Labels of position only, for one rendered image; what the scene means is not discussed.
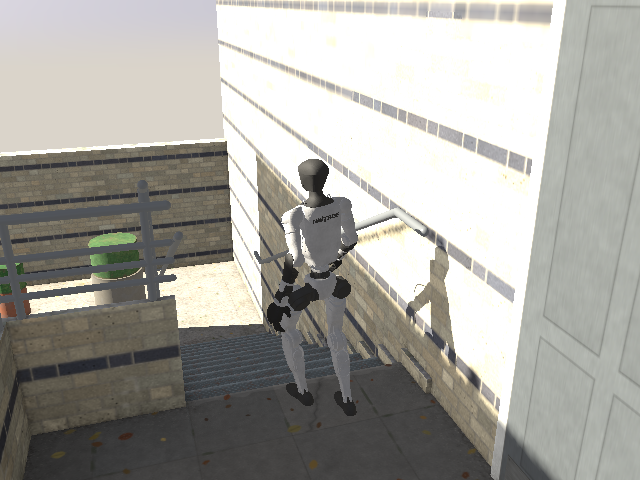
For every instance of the stairs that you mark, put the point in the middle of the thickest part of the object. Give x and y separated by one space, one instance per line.
249 362

